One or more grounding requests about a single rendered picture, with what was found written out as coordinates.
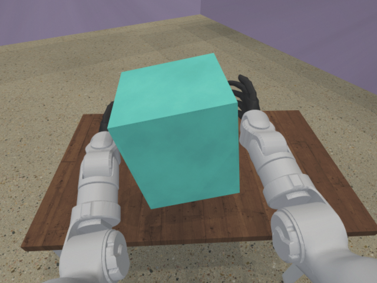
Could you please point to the table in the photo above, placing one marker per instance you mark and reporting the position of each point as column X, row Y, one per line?
column 238, row 217

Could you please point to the left robot hand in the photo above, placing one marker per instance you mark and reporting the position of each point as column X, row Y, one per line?
column 106, row 117

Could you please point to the right robot hand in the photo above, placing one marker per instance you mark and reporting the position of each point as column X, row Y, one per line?
column 248, row 96

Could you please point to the left robot forearm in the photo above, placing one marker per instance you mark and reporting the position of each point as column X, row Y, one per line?
column 97, row 206

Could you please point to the right robot forearm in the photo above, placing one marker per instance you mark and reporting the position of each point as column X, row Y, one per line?
column 284, row 183

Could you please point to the carton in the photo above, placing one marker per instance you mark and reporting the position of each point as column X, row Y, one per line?
column 176, row 127

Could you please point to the robot left upper arm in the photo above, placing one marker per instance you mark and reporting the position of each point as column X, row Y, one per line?
column 97, row 257

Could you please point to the robot right upper arm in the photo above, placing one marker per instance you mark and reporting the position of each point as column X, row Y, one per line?
column 312, row 237

